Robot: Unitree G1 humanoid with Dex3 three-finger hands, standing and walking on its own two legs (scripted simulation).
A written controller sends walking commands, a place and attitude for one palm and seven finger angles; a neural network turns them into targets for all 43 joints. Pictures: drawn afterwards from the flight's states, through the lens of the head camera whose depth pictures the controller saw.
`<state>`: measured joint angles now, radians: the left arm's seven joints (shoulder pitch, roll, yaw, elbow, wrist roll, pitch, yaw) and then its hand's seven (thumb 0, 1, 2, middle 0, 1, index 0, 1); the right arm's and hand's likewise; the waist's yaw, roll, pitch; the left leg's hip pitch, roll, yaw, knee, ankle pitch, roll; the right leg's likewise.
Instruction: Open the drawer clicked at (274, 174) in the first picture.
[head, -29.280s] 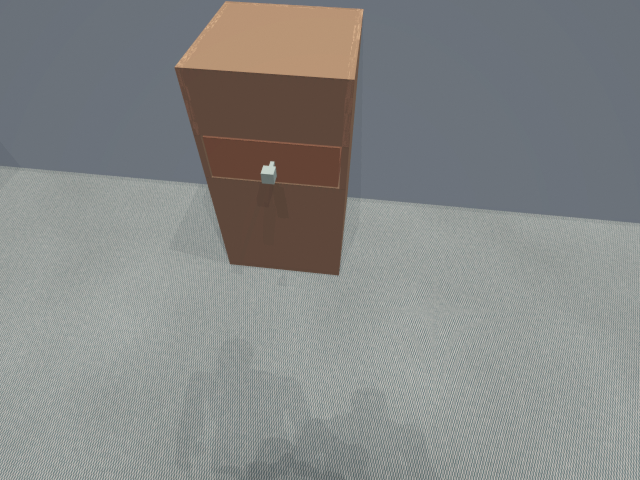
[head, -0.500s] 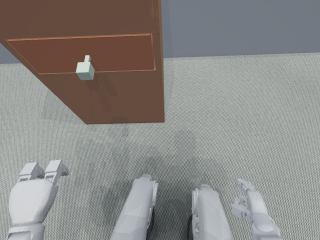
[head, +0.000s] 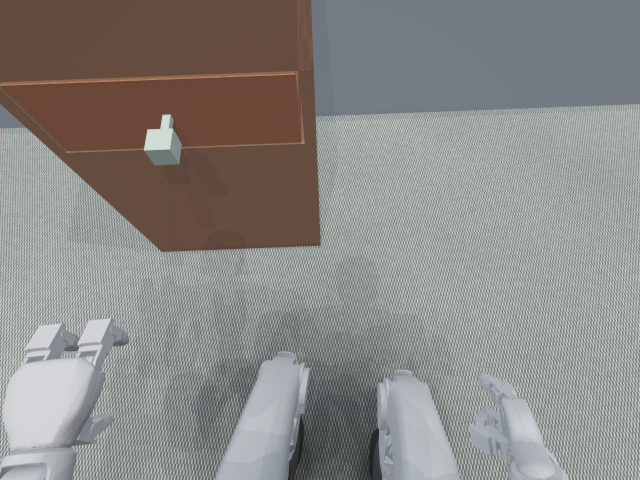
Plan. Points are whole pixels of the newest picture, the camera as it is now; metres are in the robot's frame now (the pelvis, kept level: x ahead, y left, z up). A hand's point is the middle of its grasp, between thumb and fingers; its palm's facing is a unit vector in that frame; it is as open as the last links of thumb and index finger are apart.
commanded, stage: open the thumb to release the handle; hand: left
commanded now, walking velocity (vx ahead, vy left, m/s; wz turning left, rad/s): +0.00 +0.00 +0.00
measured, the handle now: (165, 137) +0.54 +0.31 -0.03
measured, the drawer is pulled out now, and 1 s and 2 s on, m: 0.00 0.00 0.00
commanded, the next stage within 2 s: lift the hand off the handle in 0.06 s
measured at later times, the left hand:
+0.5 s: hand (74, 384) +0.19 +0.32 -0.04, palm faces -0.09 -0.01 -1.00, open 13.8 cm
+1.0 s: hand (76, 383) +0.20 +0.30 -0.01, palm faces -0.09 -0.05 -0.99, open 13.8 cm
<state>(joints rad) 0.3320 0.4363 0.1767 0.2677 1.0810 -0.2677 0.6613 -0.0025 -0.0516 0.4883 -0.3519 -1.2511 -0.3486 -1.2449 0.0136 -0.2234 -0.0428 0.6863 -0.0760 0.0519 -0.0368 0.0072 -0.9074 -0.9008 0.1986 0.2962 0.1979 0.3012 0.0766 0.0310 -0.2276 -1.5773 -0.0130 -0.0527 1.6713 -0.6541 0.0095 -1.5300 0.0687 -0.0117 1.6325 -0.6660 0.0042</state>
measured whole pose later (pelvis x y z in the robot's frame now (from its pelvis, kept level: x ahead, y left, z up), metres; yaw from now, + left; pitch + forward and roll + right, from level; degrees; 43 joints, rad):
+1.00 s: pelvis +0.01 +0.00 +0.05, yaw +1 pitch +27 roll -3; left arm 0.33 0.41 0.11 0.23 1.05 -0.17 0.62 0.00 -0.49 0.30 -0.32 -1.20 -0.32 -1.20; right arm 0.04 -0.23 -0.03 0.66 -0.07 0.02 -0.06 0.01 -0.91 -0.90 0.20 0.30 0.20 0.30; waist 0.07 0.05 -0.21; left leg -1.37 -0.02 -0.06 1.51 -0.61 0.00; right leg -1.32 0.06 -0.02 1.47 -0.63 -0.01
